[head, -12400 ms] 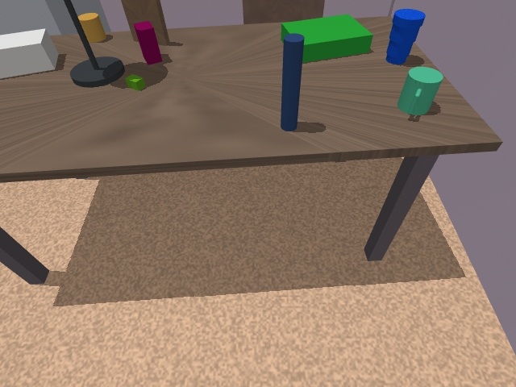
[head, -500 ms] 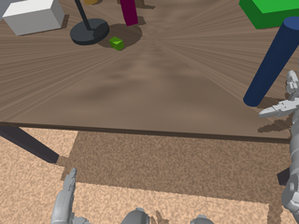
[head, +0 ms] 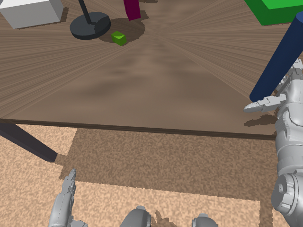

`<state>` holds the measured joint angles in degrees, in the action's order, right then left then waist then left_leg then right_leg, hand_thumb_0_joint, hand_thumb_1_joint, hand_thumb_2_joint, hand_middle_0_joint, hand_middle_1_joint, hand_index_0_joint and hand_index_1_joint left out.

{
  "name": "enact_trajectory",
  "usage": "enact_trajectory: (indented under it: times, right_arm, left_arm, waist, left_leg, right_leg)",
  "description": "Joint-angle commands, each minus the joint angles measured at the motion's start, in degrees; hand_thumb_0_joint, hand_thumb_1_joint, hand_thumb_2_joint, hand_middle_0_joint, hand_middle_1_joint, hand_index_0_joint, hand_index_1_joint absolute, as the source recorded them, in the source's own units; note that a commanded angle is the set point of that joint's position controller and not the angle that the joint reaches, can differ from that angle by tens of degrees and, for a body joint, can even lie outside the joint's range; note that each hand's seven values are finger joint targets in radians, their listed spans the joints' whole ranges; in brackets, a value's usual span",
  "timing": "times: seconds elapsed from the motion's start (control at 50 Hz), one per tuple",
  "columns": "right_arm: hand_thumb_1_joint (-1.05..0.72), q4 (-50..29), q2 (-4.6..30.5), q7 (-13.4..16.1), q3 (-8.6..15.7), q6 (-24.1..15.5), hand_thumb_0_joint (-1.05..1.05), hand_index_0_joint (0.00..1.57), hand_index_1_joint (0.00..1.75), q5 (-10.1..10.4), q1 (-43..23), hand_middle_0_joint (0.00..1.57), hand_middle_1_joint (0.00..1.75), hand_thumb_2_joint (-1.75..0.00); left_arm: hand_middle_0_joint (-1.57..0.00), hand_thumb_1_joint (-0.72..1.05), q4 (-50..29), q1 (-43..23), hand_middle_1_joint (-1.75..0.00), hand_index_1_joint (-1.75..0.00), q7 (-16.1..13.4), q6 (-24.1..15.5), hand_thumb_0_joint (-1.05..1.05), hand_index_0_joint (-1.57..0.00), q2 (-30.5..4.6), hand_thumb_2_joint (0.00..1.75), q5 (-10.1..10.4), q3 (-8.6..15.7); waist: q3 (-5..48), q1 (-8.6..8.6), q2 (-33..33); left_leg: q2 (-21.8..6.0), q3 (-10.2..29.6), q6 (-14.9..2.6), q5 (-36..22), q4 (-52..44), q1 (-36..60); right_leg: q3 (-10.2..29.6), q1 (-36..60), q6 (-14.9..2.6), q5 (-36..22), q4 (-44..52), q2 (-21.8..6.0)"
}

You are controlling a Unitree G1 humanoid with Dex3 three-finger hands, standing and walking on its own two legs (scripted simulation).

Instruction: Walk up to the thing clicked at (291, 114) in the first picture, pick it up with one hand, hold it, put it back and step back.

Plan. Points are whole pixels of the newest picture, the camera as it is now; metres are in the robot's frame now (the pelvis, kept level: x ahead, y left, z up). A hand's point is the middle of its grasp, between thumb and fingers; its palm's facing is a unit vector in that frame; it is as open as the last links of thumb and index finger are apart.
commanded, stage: close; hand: right
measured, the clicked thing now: (277, 67) +0.48 -0.23 +0.13
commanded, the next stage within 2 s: settle in 0.76 s
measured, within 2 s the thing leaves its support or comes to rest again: leaves its support in 0.98 s
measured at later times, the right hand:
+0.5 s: hand (266, 79) +0.49 -0.23 +0.08, palm faces +0.19 +0.98 +0.01, open 13.5 cm
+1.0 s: hand (266, 81) +0.48 -0.23 +0.08, palm faces +0.22 +0.98 +0.01, open 6.8 cm
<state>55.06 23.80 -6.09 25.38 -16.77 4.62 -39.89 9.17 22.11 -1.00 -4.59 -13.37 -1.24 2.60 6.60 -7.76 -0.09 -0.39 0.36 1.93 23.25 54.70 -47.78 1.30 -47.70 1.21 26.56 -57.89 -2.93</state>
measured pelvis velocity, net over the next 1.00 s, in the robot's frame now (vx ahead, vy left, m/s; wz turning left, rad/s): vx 0.01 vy -0.01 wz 0.01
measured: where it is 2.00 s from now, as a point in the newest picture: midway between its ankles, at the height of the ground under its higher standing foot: outside the picture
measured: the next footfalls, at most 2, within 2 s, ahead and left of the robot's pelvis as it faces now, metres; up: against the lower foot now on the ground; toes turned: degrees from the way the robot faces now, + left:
none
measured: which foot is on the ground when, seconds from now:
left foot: down 0.00-1.00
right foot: down 0.00-1.00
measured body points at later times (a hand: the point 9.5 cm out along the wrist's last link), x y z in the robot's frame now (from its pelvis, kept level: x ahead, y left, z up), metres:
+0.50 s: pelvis +0.01 -0.01 +0.00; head +0.10 -0.03 +0.44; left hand +0.16 +0.26 -0.03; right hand +0.47 -0.28 +0.08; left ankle +0.03 +0.14 -0.67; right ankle +0.01 -0.13 -0.68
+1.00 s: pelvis +0.01 -0.01 +0.00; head +0.10 -0.03 +0.44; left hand +0.15 +0.26 -0.02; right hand +0.47 -0.28 +0.08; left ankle +0.03 +0.14 -0.67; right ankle +0.01 -0.13 -0.68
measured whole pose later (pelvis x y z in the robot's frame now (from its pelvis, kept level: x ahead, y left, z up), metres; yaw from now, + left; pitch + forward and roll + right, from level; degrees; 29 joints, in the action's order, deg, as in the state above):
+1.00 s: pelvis +0.01 -0.01 +0.00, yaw +0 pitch +17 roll +2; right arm 56.6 24.0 -4.7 26.8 -17.0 4.1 -40.7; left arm 8.3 21.5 0.1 -1.5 -14.6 -1.1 3.9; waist 6.9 -8.6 0.6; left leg -0.7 1.0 2.8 23.6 53.7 -47.0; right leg 0.7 -47.1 0.3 27.4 -57.7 -2.6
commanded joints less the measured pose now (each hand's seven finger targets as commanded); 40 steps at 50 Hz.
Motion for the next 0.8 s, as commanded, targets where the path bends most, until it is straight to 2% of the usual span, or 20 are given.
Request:
enact_trajectory:
  times: [0.0, 0.02, 0.04, 0.06, 0.14, 0.18, 0.24, 0.3, 0.32, 0.36, 0.38, 0.42, 0.44, 0.46, 0.48, 0.54, 0.64, 0.66, 0.74, 0.78]
  right_arm:
    - [0.56, -10.9, 16.5, 0.8, 4.0, -4.6, 0.00, 0.28, 0.09, 0.6, -22.0, 0.29, 0.09, 0.00]
    - [0.56, -10.8, 18.3, 1.0, 4.7, -5.0, 0.00, 0.31, 0.11, 0.3, -22.8, 0.31, 0.11, 0.00]
    - [0.55, -14.4, 19.8, 0.9, 5.0, -5.6, 0.00, 0.35, 0.14, 0.1, -26.1, 0.35, 0.14, 0.00]
    - [0.54, -9.5, 16.6, 1.0, 2.9, -5.3, 0.00, 0.37, 0.17, -0.1, -24.5, 0.38, 0.17, -0.01]
    - [0.50, -8.2, 15.9, 0.9, 2.2, -5.8, 0.00, 0.46, 0.24, -0.6, -26.8, 0.47, 0.24, -0.06]
    - [0.49, -10.5, 18.5, 0.8, 2.3, -5.8, 0.00, 0.49, 0.26, -1.2, -28.9, 0.50, 0.26, -0.07]
    - [0.46, -12.1, 17.6, -0.1, 0.7, -5.2, 0.00, 0.54, 0.31, -1.1, -31.6, 0.55, 0.31, -0.12]
    - [0.42, -10.6, 18.4, -0.5, 2.6, -4.1, 0.00, 0.63, 0.39, -0.2, -29.2, 0.63, 0.38, -0.17]
    - [0.42, -12.2, 16.6, -0.6, 0.7, -3.8, 0.00, 0.67, 0.41, -0.2, -28.9, 0.67, 0.41, -0.19]
    - [0.38, -9.8, 16.4, -0.6, 2.2, -3.1, 0.00, 0.75, 0.48, 0.4, -24.0, 0.76, 0.47, -0.23]
    - [0.39, -9.8, 13.0, -0.7, 0.0, -2.8, 0.00, 0.77, 0.49, 0.7, -22.9, 0.77, 0.49, -0.23]
    - [0.34, -8.5, 14.4, -0.3, 2.0, -2.6, 0.00, 0.82, 0.54, 0.9, -19.5, 0.82, 0.54, -0.28]
    - [0.33, -6.1, 12.7, -0.2, 1.2, -2.5, 0.00, 0.83, 0.56, 0.8, -19.4, 0.83, 0.55, -0.30]
    - [0.32, -9.9, 15.0, 0.2, 3.0, -3.3, 0.00, 0.85, 0.57, 1.0, -22.1, 0.85, 0.57, -0.31]
    - [0.28, -5.8, 15.7, 0.6, 3.5, -3.4, 0.00, 0.88, 0.61, 0.5, -20.4, 0.88, 0.60, -0.35]
    - [0.16, -12.0, 18.3, 1.6, 4.6, -5.8, 0.00, 0.95, 0.73, 0.0, -26.4, 0.95, 0.73, -0.49]
    - [-0.03, -9.6, 15.1, 0.5, 1.2, -7.2, 0.00, 1.05, 0.87, -0.9, -26.4, 1.05, 0.87, -0.65]
    - [-0.07, -12.2, 18.2, 0.5, 2.4, -7.7, 0.00, 1.07, 0.91, -1.2, -29.6, 1.07, 0.91, -0.70]
    - [-0.26, -13.2, 14.4, -0.4, -0.2, -6.3, 0.00, 1.20, 1.07, -0.5, -29.4, 1.20, 1.07, -0.88]
    - [-0.39, -15.0, 15.0, -0.3, 0.5, -5.4, 0.00, 1.29, 1.15, -0.1, -27.9, 1.29, 1.14, -0.95]
  left_arm:
    - [-0.05, -0.57, -9.8, 1.1, -0.05, -0.05, -0.7, -2.6, 0.00, -0.05, -9.1, 0.06, -0.1, 5.5]
    - [-0.05, -0.57, -9.7, 0.6, -0.05, -0.06, -0.6, -2.5, 0.00, -0.05, -8.8, 0.06, -0.2, 4.6]
    - [-0.05, -0.57, -12.4, -0.4, -0.05, -0.06, -0.7, -2.7, 0.00, -0.05, -10.0, 0.06, 0.0, 6.3]
    - [-0.05, -0.57, -11.4, 0.5, -0.05, -0.06, -0.8, -2.5, 0.00, -0.05, -8.8, 0.06, 0.1, 5.2]
    - [-0.05, -0.57, -10.5, 1.4, -0.05, -0.06, -0.4, -2.8, 0.00, -0.04, -6.9, 0.06, -0.2, 3.0]
    - [-0.05, -0.57, -10.5, 2.6, -0.05, -0.05, -0.5, -2.7, 0.00, -0.05, -8.9, 0.06, -0.4, 4.9]
    - [-0.05, -0.57, -8.9, 3.0, -0.05, -0.05, -0.3, -2.7, 0.00, -0.04, -7.4, 0.06, -0.5, 3.3]
    - [-0.05, -0.57, -12.1, 0.1, -0.05, -0.06, -0.4, -3.0, 0.00, -0.04, -9.7, 0.06, -0.3, 4.8]
    - [-0.05, -0.57, -11.3, 0.9, -0.05, -0.05, -0.4, -2.8, 0.00, -0.04, -9.9, 0.07, -0.2, 5.5]
    - [-0.05, -0.57, -11.2, 1.0, -0.05, -0.05, -0.3, -2.4, 0.00, -0.04, -10.9, 0.07, 0.0, 6.4]
    - [-0.05, -0.57, -11.3, 1.6, -0.05, -0.05, -0.1, -2.3, 0.00, -0.04, -9.1, 0.07, 0.1, 4.9]
    - [-0.05, -0.57, -9.6, 1.3, -0.05, -0.05, 0.1, -1.7, 0.00, -0.04, -9.2, 0.06, 0.4, 5.5]
    - [-0.05, -0.57, -10.2, 0.5, -0.05, -0.05, 0.1, -1.6, 0.00, -0.04, -8.7, 0.06, 0.5, 4.9]
    - [-0.05, -0.56, -12.5, -2.5, -0.05, -0.05, -0.1, -1.8, 0.00, -0.04, -10.4, 0.06, 0.4, 6.4]
    - [-0.05, -0.57, -10.0, -0.2, -0.05, -0.05, -0.1, -1.4, 0.00, -0.04, -10.1, 0.06, 0.4, 6.6]
    - [-0.05, -0.55, -12.2, 0.2, -0.05, -0.05, -0.2, -1.2, 0.00, -0.05, -10.5, 0.05, 0.1, 7.1]
    - [-0.05, -0.54, -10.7, 2.7, -0.05, -0.05, 0.6, -1.1, 0.00, -0.05, -5.3, 0.04, -0.2, 1.5]
    - [-0.05, -0.54, -10.9, 2.3, -0.05, -0.05, 0.5, -1.1, 0.00, -0.05, -6.6, 0.04, -0.4, 2.9]
    - [-0.05, -0.54, -9.2, 4.5, -0.05, -0.05, 0.7, -1.3, 0.00, -0.05, -9.0, 0.04, -0.8, 5.7]
    - [-0.05, -0.54, -11.5, 2.9, -0.05, -0.05, 0.5, -1.3, 0.00, -0.05, -12.6, 0.05, -0.7, 8.8]
  waist:
    - [23.4, -0.13, 2.8]
    - [22.5, 0.38, 3.2]
    - [26.2, -0.57, 3.8]
    - [21.5, -1.73, 0.7]
    - [21.9, -1.55, 4.4]
    - [25.0, -2.15, 6.8]
    - [27.3, -1.41, 10.9]
    - [30.3, -1.13, 10.1]
    - [30.7, -0.75, 10.5]
    - [30.0, 0.13, 8.5]
    - [29.0, 0.22, 7.4]
    - [25.5, 1.18, 5.9]
    - [23.4, 0.13, 3.0]
    - [25.5, -0.12, 2.6]
    - [21.8, -0.22, 1.5]
    - [24.4, -0.73, 2.6]
    - [24.1, -1.73, 7.5]
    - [26.0, -2.01, 9.3]
    - [30.8, -1.79, 14.6]
    - [33.4, -1.95, 14.4]
  left_leg:
    - [1.5, -1.2, -1.64, -16.8, -5.6, 14.2]
    - [1.5, -1.2, -1.66, -16.2, -5.5, 13.5]
    - [1.1, -0.4, -1.41, -16.9, -6.0, 15.0]
    - [1.6, -1.1, -1.44, -14.3, -6.4, 12.9]
    - [1.4, -0.4, -1.62, -14.2, -5.9, 11.0]
    - [1.6, -1.0, -1.88, -15.4, -5.2, 10.1]
    - [1.6, -1.3, -2.15, -16.1, -4.8, 9.3]
    - [1.8, -2.2, -2.17, -17.6, -4.8, 11.1]
    - [1.9, -2.4, -2.30, -17.7, -4.7, 11.4]
    - [2.1, -2.9, -2.26, -18.7, -5.1, 12.9]
    - [2.2, -3.0, -2.21, -19.6, -5.1, 13.7]
    - [2.1, -2.8, -2.13, -20.0, -5.1, 13.6]
    - [2.1, -2.7, -2.05, -19.5, -5.2, 13.3]
    - [1.9, -2.3, -1.93, -20.2, -5.1, 14.4]
    - [2.0, -2.4, -1.89, -18.3, -5.5, 13.4]
    - [1.9, -1.9, -1.82, -19.4, -5.5, 14.3]
    - [1.6, -1.1, -1.98, -21.1, -4.1, 11.4]
    - [1.5, -0.9, -2.10, -20.9, -3.7, 10.2]
    - [1.8, -1.9, -2.40, -19.7, -3.2, 6.8]
    - [2.1, -2.6, -2.41, -19.9, -3.5, 7.6]
  right_leg:
    - [-1.0, 10.5, -1.81, -17.2, 6.4, 1.8]
    - [-1.0, 10.4, -1.87, -16.6, 6.5, 1.8]
    - [-1.2, 11.6, -2.11, -16.5, 5.9, 1.7]
    - [-0.8, 10.4, -2.30, -13.9, 6.4, 1.5]
    - [-1.1, 10.2, -2.09, -13.9, 5.6, 1.8]
    - [-0.8, 13.6, -1.65, -16.0, 5.7, 1.6]
    - [-0.8, 16.2, -1.08, -18.3, 5.6, 1.5]
    - [-0.3, 17.8, -0.79, -20.9, 6.1, 1.4]
    - [-0.2, 18.6, -0.65, -21.8, 6.5, 1.3]
    - [0.0, 18.2, -0.51, -23.7, 6.9, 1.4]
    - [-0.1, 17.6, -0.52, -24.7, 7.0, 1.4]
    - [-0.3, 14.7, -0.72, -24.6, 7.0, 1.4]
    - [-0.3, 12.9, -1.03, -23.1, 7.1, 1.4]
    - [-0.2, 12.6, -1.28, -22.4, 6.9, 1.3]
    - [-0.3, 11.2, -1.46, -20.5, 7.3, 1.3]
    - [-0.5, 13.7, -1.57, -21.4, 7.0, 1.5]
    - [-1.0, 14.2, -1.30, -23.2, 5.3, 1.8]
    - [-0.9, 15.8, -1.17, -24.1, 4.8, 1.6]
    - [0.0, 22.9, -0.16, -31.0, 4.4, 0.9]
    - [0.6, 25.3, 0.27, -33.6, 4.9, 0.4]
